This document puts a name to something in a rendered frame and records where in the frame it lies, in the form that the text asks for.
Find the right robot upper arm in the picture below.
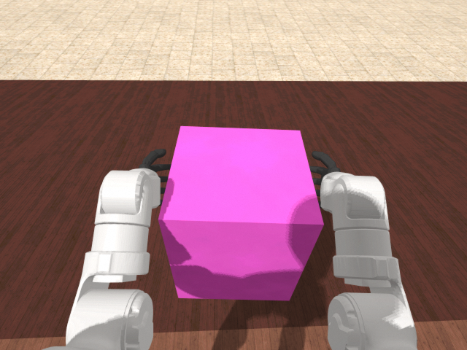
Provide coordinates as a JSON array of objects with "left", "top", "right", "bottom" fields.
[{"left": 328, "top": 292, "right": 417, "bottom": 350}]

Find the robot right forearm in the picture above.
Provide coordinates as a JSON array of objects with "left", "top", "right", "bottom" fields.
[{"left": 320, "top": 172, "right": 417, "bottom": 343}]

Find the right robot hand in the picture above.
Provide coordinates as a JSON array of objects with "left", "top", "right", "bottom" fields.
[{"left": 309, "top": 151, "right": 341, "bottom": 209}]

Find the robot left forearm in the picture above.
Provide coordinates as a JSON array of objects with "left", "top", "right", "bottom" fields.
[{"left": 66, "top": 168, "right": 161, "bottom": 343}]

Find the left robot hand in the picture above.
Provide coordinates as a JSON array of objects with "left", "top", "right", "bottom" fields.
[{"left": 139, "top": 149, "right": 171, "bottom": 206}]

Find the carton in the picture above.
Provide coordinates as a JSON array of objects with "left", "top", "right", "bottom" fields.
[{"left": 158, "top": 126, "right": 324, "bottom": 301}]

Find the left robot upper arm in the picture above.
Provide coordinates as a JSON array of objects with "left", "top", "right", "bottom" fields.
[{"left": 43, "top": 289, "right": 153, "bottom": 350}]

